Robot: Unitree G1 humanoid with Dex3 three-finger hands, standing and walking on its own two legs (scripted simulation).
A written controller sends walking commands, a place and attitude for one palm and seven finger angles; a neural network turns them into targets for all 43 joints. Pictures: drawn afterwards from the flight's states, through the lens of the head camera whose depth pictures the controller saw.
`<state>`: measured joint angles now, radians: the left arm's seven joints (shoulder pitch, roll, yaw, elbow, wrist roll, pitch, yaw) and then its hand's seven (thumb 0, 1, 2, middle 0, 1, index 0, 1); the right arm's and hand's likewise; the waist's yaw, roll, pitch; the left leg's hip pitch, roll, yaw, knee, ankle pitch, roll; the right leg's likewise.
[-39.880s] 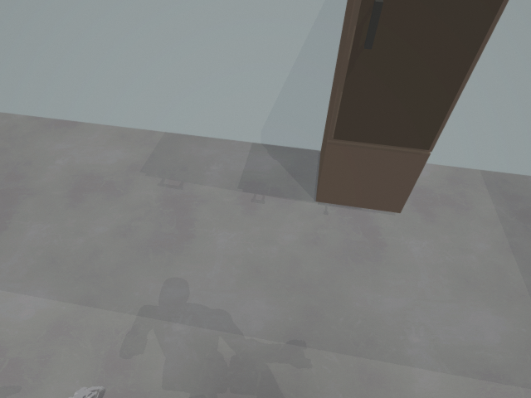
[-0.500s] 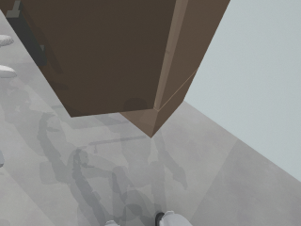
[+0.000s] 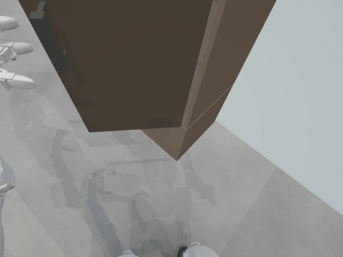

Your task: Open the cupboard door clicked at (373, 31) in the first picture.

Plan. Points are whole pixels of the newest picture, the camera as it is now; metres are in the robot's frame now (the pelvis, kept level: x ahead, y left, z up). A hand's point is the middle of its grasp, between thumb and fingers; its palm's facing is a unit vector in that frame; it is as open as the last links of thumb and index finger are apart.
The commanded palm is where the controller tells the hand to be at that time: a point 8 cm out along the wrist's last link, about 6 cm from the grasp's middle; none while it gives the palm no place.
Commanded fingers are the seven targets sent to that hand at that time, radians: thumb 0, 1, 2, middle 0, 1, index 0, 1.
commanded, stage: move the hooked fingers beside the handle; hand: left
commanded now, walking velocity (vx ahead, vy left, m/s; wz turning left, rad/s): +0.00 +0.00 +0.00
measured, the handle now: (53, 39) +0.56 +0.22 +0.14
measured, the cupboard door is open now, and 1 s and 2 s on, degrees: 49 49 49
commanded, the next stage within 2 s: slide the fingers in behind the handle in 0.74 s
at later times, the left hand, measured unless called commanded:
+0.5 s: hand (14, 53) +0.51 +0.29 +0.14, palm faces +0.03 -1.00 +0.00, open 14.0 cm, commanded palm +0.49 +0.33 +0.14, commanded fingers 0.00 -0.50 0.30 -0.30 -1.20 -0.30 -1.20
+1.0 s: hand (16, 59) +0.50 +0.28 +0.14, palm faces +0.03 -1.00 +0.00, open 14.0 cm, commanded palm +0.49 +0.32 +0.14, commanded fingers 0.00 -0.50 0.30 -0.30 -1.20 -0.30 -1.20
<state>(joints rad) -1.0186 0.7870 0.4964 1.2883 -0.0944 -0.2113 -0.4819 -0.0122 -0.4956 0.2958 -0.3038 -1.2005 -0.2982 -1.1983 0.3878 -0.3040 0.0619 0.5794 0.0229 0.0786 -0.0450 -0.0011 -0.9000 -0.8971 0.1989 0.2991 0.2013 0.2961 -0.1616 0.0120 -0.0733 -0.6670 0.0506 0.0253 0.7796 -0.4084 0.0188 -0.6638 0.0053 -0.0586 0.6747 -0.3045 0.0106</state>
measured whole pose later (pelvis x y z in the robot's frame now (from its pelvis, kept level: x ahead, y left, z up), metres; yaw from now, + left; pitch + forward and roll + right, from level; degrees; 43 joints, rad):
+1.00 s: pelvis +0.00 +0.00 +0.00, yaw +0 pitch +18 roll -3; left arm -1.00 0.77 0.48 1.26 -0.10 -0.21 -0.47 -0.01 -0.50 0.30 -0.30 -1.20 -0.30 -1.20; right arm 0.40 -0.29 0.06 0.58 0.02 0.09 -0.03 0.00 -0.90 -0.90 0.20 0.30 0.20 0.30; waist -0.16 0.02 -0.08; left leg -0.68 0.05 0.02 0.80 -0.42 0.02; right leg -0.68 0.01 -0.06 0.68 -0.31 0.02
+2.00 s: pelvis +0.00 +0.00 +0.00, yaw -1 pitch +17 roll -2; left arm -0.99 0.60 0.45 1.21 -0.09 -0.24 -0.30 -0.01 -0.49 0.30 -0.30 -1.20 -0.30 -1.20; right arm 0.45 -0.28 0.04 0.62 0.00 0.05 -0.01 0.00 -0.90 -0.90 0.20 0.30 0.20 0.30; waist -0.17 0.03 -0.09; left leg -0.66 0.05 0.04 0.78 -0.41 0.02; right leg -0.67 0.01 -0.04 0.69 -0.30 0.01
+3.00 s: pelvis -0.01 +0.00 +0.00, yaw -1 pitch +16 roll -2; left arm -1.02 0.63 0.45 1.24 -0.08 -0.26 -0.29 0.00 0.32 0.64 -0.36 -1.29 -0.36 -1.29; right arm 0.46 -0.29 0.04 0.63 0.00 0.03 -0.02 0.00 -0.90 -0.90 0.20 0.30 0.20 0.30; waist -0.18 0.03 -0.07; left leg -0.67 0.05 0.04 0.78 -0.40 0.01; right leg -0.68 0.01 -0.04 0.69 -0.29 0.00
